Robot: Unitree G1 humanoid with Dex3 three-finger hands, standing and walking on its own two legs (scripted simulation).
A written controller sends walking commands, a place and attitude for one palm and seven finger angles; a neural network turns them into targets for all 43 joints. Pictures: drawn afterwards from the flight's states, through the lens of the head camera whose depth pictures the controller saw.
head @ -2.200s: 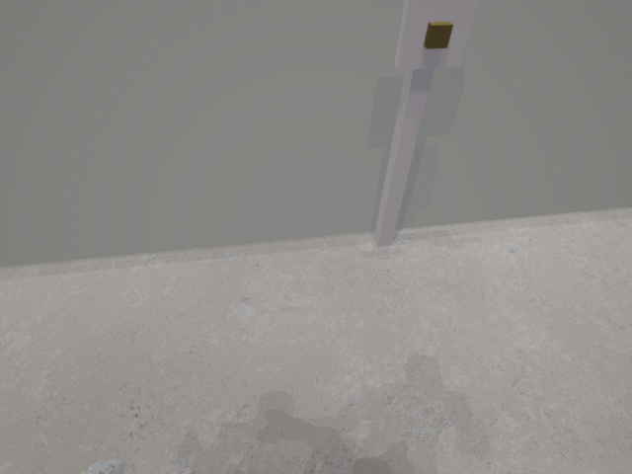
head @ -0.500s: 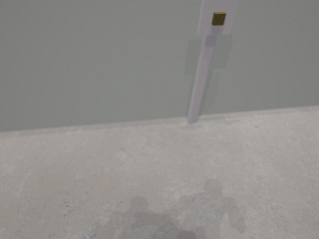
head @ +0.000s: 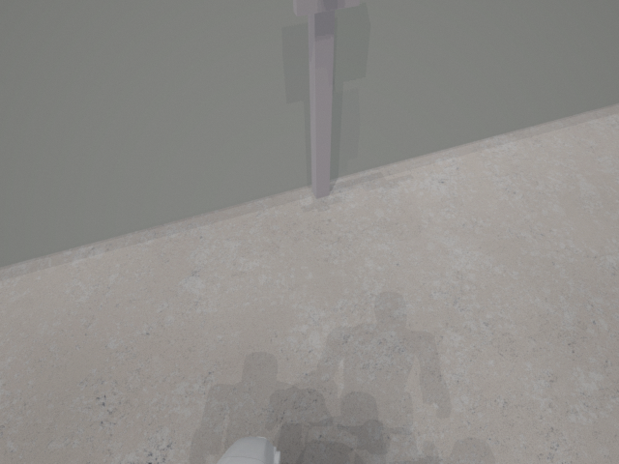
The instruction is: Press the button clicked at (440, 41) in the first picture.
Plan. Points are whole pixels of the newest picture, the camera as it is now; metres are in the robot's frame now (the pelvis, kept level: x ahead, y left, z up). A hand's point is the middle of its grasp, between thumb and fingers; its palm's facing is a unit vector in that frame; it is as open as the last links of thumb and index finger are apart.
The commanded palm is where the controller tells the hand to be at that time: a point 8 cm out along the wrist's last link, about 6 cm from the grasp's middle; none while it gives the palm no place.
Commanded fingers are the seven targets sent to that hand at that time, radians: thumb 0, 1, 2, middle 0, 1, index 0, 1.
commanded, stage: walk to a spot facing it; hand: left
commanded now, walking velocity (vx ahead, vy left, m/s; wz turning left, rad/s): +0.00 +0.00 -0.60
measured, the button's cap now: out of the picture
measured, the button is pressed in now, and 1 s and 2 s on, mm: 0 0 0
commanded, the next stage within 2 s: none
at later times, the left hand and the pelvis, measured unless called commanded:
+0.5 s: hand out of the picture +0.12 +0.25 -0.16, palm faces -0.27 -0.94 -0.22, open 7.4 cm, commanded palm none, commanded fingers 0.00 0.90 0.90 -0.20 -0.30 -0.20 -0.30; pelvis -0.02 +0.06 +0.01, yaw -19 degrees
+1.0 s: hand (259, 410) +0.21 +0.11 -0.18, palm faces -0.56 -0.81 -0.17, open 7.4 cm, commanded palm none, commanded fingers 0.00 0.90 0.90 -0.20 -0.30 -0.20 -0.30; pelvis +0.09 -0.03 +0.00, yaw -35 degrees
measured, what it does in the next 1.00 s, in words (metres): steps on the spot, turning right: left foot, then right foot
